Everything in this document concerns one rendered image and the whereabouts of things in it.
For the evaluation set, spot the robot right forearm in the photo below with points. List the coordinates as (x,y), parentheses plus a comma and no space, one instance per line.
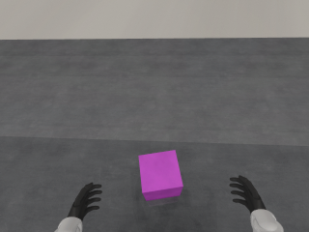
(264,221)

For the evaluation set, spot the left robot hand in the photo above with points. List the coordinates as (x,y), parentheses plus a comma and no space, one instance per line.
(79,208)

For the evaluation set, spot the robot left forearm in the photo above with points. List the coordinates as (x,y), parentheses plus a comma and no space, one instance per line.
(70,224)

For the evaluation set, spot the carton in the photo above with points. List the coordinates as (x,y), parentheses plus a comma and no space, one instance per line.
(160,175)

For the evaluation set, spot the right robot hand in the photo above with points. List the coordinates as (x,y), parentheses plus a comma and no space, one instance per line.
(253,200)

